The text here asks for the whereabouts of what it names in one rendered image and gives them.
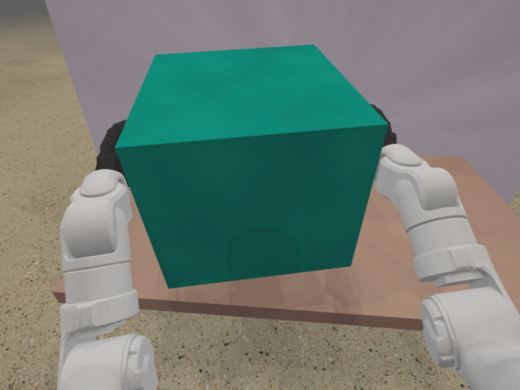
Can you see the robot left forearm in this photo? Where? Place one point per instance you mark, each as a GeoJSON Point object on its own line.
{"type": "Point", "coordinates": [94, 241]}

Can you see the carton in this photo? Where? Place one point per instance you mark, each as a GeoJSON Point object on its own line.
{"type": "Point", "coordinates": [250, 163]}

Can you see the robot left hand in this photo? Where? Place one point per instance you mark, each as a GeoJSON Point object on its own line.
{"type": "Point", "coordinates": [108, 158]}

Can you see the robot right forearm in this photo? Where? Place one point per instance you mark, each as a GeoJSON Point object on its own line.
{"type": "Point", "coordinates": [443, 242]}

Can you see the robot right upper arm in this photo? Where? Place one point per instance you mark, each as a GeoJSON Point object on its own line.
{"type": "Point", "coordinates": [476, 333]}

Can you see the table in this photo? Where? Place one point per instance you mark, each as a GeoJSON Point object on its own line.
{"type": "Point", "coordinates": [379, 289]}

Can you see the robot left upper arm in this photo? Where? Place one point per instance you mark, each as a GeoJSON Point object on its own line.
{"type": "Point", "coordinates": [117, 363]}

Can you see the robot right hand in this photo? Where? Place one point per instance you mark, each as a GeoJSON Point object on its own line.
{"type": "Point", "coordinates": [391, 137]}

